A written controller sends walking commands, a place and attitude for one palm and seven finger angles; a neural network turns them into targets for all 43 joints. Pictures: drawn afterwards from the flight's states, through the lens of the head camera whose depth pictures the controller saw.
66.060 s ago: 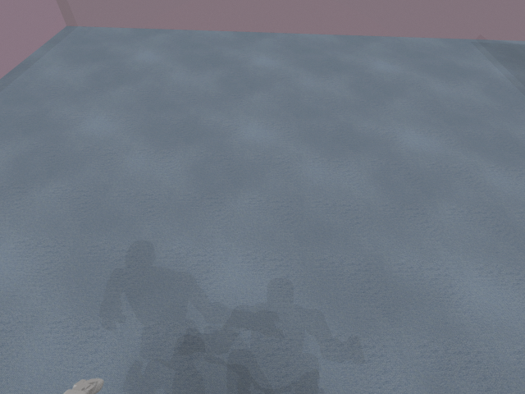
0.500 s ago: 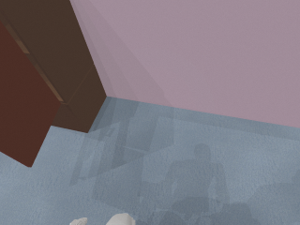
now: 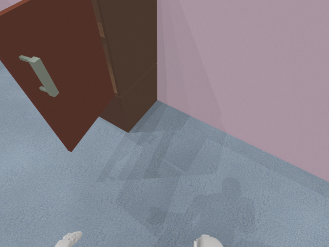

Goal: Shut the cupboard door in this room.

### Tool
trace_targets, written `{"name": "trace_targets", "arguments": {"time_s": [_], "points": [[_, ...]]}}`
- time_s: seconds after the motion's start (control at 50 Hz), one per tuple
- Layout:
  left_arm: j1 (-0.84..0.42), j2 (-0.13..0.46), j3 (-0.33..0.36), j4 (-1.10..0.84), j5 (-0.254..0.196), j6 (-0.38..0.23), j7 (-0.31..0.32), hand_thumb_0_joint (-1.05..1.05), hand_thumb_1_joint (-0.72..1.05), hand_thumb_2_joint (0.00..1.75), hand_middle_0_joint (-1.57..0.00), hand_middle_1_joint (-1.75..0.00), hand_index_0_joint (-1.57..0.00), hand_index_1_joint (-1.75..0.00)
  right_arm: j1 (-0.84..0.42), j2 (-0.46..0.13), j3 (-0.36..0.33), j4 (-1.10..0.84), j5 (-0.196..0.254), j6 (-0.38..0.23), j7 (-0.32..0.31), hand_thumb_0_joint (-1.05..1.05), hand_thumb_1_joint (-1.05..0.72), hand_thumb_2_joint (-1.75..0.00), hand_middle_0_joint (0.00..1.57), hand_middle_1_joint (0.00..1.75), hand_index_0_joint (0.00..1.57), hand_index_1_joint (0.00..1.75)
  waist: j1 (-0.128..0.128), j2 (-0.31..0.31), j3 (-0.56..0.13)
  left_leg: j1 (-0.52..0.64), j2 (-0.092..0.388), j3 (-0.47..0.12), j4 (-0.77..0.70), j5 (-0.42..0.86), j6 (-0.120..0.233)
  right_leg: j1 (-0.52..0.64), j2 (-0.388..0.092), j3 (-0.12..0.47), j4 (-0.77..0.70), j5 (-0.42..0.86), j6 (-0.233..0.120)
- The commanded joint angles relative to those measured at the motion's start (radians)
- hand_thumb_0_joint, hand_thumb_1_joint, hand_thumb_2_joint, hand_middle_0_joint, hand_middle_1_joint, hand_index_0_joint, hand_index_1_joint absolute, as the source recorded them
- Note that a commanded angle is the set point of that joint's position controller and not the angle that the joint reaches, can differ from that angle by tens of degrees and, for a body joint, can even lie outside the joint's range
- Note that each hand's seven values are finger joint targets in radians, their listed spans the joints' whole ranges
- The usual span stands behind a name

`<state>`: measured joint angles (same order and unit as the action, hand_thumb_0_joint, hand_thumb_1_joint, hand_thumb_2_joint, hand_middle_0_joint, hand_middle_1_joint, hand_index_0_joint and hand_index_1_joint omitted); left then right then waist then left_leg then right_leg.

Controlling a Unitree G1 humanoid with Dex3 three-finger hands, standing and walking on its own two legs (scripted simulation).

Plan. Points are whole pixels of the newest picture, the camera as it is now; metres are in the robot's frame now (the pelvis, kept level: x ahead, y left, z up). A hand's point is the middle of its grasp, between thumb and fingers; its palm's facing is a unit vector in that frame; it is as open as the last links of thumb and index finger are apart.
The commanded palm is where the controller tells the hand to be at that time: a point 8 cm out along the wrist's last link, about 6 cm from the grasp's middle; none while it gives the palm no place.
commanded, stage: turn to face it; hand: left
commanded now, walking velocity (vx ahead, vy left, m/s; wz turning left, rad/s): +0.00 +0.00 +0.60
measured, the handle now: (39, 76) +0.54 +0.42 +0.06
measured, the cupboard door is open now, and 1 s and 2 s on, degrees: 100 100 100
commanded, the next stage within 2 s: take the last steps up to it in 0.52 s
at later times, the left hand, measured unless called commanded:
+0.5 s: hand out of the picture +0.01 +0.17 -0.15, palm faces +0.33 -0.90 -0.28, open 7.4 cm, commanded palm none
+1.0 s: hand out of the picture +0.04 +0.20 -0.16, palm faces +0.43 -0.88 -0.21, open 7.4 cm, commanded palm none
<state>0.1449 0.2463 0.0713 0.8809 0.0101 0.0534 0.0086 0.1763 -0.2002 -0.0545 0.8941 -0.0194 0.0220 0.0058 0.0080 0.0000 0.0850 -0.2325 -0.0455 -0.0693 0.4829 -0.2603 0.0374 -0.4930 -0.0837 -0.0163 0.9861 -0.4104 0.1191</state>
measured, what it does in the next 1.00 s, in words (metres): steps on the spot, turning left: right foot, then left foot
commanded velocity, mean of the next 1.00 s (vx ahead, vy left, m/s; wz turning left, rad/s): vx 0.12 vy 0.04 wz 0.31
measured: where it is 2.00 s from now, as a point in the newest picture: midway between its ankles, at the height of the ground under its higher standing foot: (128, 216)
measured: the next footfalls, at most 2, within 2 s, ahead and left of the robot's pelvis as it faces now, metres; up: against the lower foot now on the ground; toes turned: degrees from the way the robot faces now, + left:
right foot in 0.14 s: +0.07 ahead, -0.14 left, +0.00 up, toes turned +2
left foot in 0.60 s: -0.02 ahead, +0.09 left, +0.00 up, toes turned +23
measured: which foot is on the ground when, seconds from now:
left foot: down 0.00-0.14, up 0.16-0.58, down 0.60-1.00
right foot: up 0.00-0.12, down 0.14-0.60, up 0.62-1.00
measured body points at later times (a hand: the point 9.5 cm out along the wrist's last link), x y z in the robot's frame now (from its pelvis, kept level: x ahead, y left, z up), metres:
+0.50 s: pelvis +0.01 -0.04 +0.00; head +0.06 -0.05 +0.45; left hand -0.01 +0.21 -0.13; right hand +0.15 -0.27 -0.16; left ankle -0.06 +0.10 -0.70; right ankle +0.03 -0.14 -0.74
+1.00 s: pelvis +0.05 +0.00 -0.01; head +0.08 -0.01 +0.44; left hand +0.01 +0.24 -0.14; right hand +0.17 -0.22 -0.16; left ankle -0.05 +0.07 -0.74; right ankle +0.13 -0.09 -0.73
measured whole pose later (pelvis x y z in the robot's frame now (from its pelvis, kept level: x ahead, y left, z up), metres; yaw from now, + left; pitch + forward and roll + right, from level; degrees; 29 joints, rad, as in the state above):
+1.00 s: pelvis +0.05 +0.00 -0.01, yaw +24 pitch +0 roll +1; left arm 0.22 0.17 0.05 0.96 0.03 0.00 -0.03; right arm 0.31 -0.20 -0.06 1.01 -0.02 -0.02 -0.01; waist 0.01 0.03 0.03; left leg -0.11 -0.03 0.00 0.46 -0.35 0.02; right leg -0.37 -0.08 -0.12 0.66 -0.34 0.06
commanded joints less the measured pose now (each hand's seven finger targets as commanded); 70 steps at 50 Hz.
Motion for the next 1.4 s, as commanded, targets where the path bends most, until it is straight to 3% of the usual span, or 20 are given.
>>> {"name": "trace_targets", "arguments": {"time_s": [0.0,0.08,0.1,0.12,0.14,0.24,0.44,0.54,0.58,0.62,0.7,0.84,0.92,0.96,0.98,1.0,1.02,1.06,1.14,1.38], "points": [[-0.043,0.069,0.012,-0.107,-0.006,-0.034,0.002,0.0,0.9,0.9,-0.2,-0.3,-0.2,-0.3,0.046,-0.212,-0.066,-0.053,-0.004,-0.007,-0.017,0.0,-0.9,-0.9,0.2,0.3,0.2,0.3,-0.038,0.181,-0.12,0.099,0.243,-0.265,-0.065,0.511,0.127,0.022,0.036,-0.014,-0.156,-0.02,-0.014],[0.062,0.082,0.015,-0.092,-0.013,-0.054,0.008,0.0,0.9,0.9,-0.2,-0.3,-0.2,-0.3,0.009,-0.194,-0.069,-0.065,0.004,-0.001,-0.015,0.0,-0.9,-0.9,0.2,0.3,0.2,0.3,0.017,0.142,-0.17,-0.034,0.188,-0.294,0.055,0.47,0.072,0.309,0.059,-0.026,-0.51,0.182,-0.036],[0.113,0.131,0.026,-0.083,-0.003,-0.067,0.014,0.0,0.9,0.9,-0.2,-0.3,-0.2,-0.3,0.019,-0.155,-0.066,-0.069,0.013,-0.003,-0.007,0.0,-0.9,-0.9,0.2,0.3,0.2,0.3,0.04,0.02,-0.199,-0.18,0.12,-0.235,0.177,0.247,0.01,0.491,-0.065,0.077,-0.633,0.281,-0.07],[0.137,0.224,0.043,-0.084,0.012,-0.075,0.023,0.0,0.9,0.9,-0.2,-0.3,-0.2,-0.3,0.031,-0.089,-0.057,-0.093,0.019,-0.006,-0.001,0.0,-0.9,-0.9,0.2,0.3,0.2,0.3,0.048,-0.29,-0.203,-0.376,-0.041,-0.022,0.43,-0.281,-0.079,0.601,-0.366,0.351,-0.663,0.487,-0.191],[0.139,0.22,0.039,-0.091,0.002,-0.068,0.023,0.0,0.9,0.9,-0.2,-0.3,-0.2,-0.3,0.042,-0.142,-0.07,-0.084,0.006,0.009,-0.006,0.0,-0.9,-0.9,0.2,0.3,0.2,0.3,0.036,-0.217,-0.187,-0.339,-0.007,-0.049,0.626,-0.361,-0.08,0.445,-0.438,0.353,-0.672,0.465,-0.265],[-0.019,0.1,0.019,-0.124,0.01,-0.072,0.026,0.0,0.9,0.9,-0.2,-0.3,-0.2,-0.3,0.066,-0.11,-0.062,-0.015,-0.004,0.035,0.025,0.0,-0.9,-0.9,0.2,0.3,0.2,0.3,-0.03,-0.174,-0.064,-0.32,0.067,0.007,0.783,-0.099,-0.109,0.271,-0.237,0.055,-0.684,0.291,-0.201],[0.183,0.168,0.04,-0.018,0.018,-0.07,0.019,0.0,0.9,0.9,-0.2,-0.3,-0.2,-0.3,-0.074,-0.06,-0.019,-0.028,0.01,0.017,0.018,0.0,-0.9,-0.9,0.2,0.3,0.2,0.3,0.059,-0.211,-0.114,-0.201,0.051,0.127,0.309,-0.201,-0.105,0.441,-0.272,-0.04,-0.595,0.663,-0.238],[0.145,0.16,0.042,0.011,0.005,-0.062,0.018,0.0,0.9,0.9,-0.2,-0.3,-0.2,-0.3,0.032,-0.092,-0.017,0.005,0.009,-0.009,0.011,0.0,-0.9,-0.9,0.2,0.3,0.2,0.3,-0.017,-0.14,-0.18,0.113,0.066,0.15,-0.098,0.071,-0.071,0.324,-0.242,-0.107,-0.426,0.535,-0.153],[0.142,0.049,0.004,-0.03,-0.003,-0.049,0.006,0.0,0.9,0.9,-0.2,-0.3,-0.2,-0.3,0.093,-0.262,-0.054,0.003,0.0,-0.013,-0.001,0.0,-0.9,-0.9,0.2,0.3,0.2,0.3,-0.054,0.31,-0.198,0.307,0.455,-0.281,-0.149,0.586,0.134,-0.052,-0.045,-0.16,-0.088,-0.219,-0.039],[0.05,0.055,-0.002,-0.011,0.002,-0.037,0.014,0.0,0.9,0.9,-0.2,-0.3,-0.2,-0.3,0.075,-0.228,-0.045,0.023,-0.001,-0.012,-0.027,0.0,-0.9,-0.9,0.2,0.3,0.2,0.3,-0.06,0.274,-0.155,0.228,0.409,-0.227,-0.131,0.597,0.185,-0.068,-0.047,-0.027,0.058,-0.204,-0.046],[0.086,0.052,0.004,0.042,0.011,-0.042,-0.017,0.0,0.9,0.9,-0.2,-0.3,-0.2,-0.3,0.054,-0.158,-0.022,0.021,0.0,-0.036,-0.031,0.0,-0.9,-0.9,0.2,0.3,0.2,0.3,-0.022,0.155,-0.08,0.197,0.282,-0.108,-0.19,0.292,0.125,-0.099,-0.025,-0.049,0.131,-0.019,-0.05],[0.017,0.025,-0.004,0.01,0.014,-0.057,-0.033,0.0,0.9,0.9,-0.2,-0.3,-0.2,-0.3,0.139,-0.141,-0.031,0.047,-0.003,-0.056,-0.026,0.0,-0.9,-0.9,0.2,0.3,0.2,0.3,-0.035,0.146,0.005,0.133,0.279,-0.147,-0.275,0.011,0.157,-0.087,-0.031,-0.071,-0.087,0.018,-0.05],[0.04,0.007,-0.007,0.003,0.013,-0.074,-0.038,0.0,0.9,0.9,-0.2,-0.3,-0.2,-0.3,0.132,-0.14,-0.029,0.059,-0.007,-0.057,-0.021,0.0,-0.9,-0.9,0.2,0.3,0.2,0.3,-0.01,0.152,-0.011,0.035,0.257,-0.133,-0.218,0.004,0.144,0.119,0.009,-0.112,-0.318,0.044,-0.06],[0.188,0.019,0.005,0.054,0.018,-0.088,-0.034,0.0,0.9,0.9,-0.2,-0.3,-0.2,-0.3,0.108,-0.122,-0.023,0.066,-0.003,-0.057,-0.021,0.0,-0.9,-0.9,0.2,0.3,0.2,0.3,0.066,0.07,-0.05,-0.113,0.192,-0.078,-0.042,-0.055,0.089,0.401,0.022,-0.113,-0.481,0.142,-0.074],[0.311,0.084,0.019,0.091,0.026,-0.101,-0.025,0.0,0.9,0.9,-0.2,-0.3,-0.2,-0.3,0.113,-0.083,-0.015,0.059,0.007,-0.063,-0.015,0.0,-0.9,-0.9,0.2,0.3,0.2,0.3,0.116,-0.093,-0.096,-0.249,0.096,0.015,0.195,-0.12,0.04,0.578,-0.113,0.043,-0.59,0.004,-0.114],[0.411,0.19,0.041,0.111,0.027,-0.108,-0.014,0.0,0.9,0.9,-0.2,-0.3,-0.2,-0.3,0.103,-0.029,-0.006,0.018,0.011,-0.065,-0.009,0.0,-0.9,-0.9,0.2,0.3,0.2,0.3,0.147,-0.376,-0.11,-0.443,-0.011,0.088,0.506,-0.352,-0.006,0.666,-0.405,0.467,-0.76,-0.111,-0.218],[0.384,0.192,0.041,0.097,0.008,-0.103,-0.002,0.0,0.9,0.9,-0.2,-0.3,-0.2,-0.3,0.094,-0.1,-0.02,0.005,-0.002,-0.05,-0.003,0.0,-0.9,-0.9,0.2,0.3,0.2,0.3,0.118,-0.247,-0.073,-0.465,0.042,0.006,0.664,-0.317,-0.014,0.535,-0.47,0.598,-0.869,-0.314,-0.273],[0.22,0.135,0.036,0.064,0.01,-0.107,0.003,0.0,0.9,0.9,-0.2,-0.3,-0.2,-0.3,0.072,-0.085,-0.028,0.038,-0.011,-0.04,0.01,0.0,-0.9,-0.9,0.2,0.3,0.2,0.3,0.06,-0.151,0.051,-0.475,0.117,-0.007,0.772,-0.115,-0.023,0.309,-0.406,0.467,-0.874,-0.429,-0.252],[0.189,0.014,0.01,0.081,0.014,-0.125,0.006,0.0,0.9,0.9,-0.2,-0.3,-0.2,-0.3,0.165,-0.014,-0.024,0.101,-0.014,-0.02,0.022,0.0,-0.9,-0.9,0.2,0.3,0.2,0.3,-0.003,-0.144,0.021,-0.359,0.144,0.064,0.666,0.069,-0.069,0.254,-0.237,0.052,-0.831,0.025,-0.174],[0.298,0.06,0.022,0.173,0.02,-0.124,0.007,0.0,0.9,0.9,-0.2,-0.3,-0.2,-0.3,-0.002,0.015,-0.006,0.035,-0.004,-0.064,0.042,0.0,-0.9,-0.9,0.2,0.3,0.2,0.3,0.037,-0.185,0.006,-0.202,0.105,0.183,0.121,0.025,-0.032,0.399,-0.247,-0.073,-0.724,0.305,-0.214]]}}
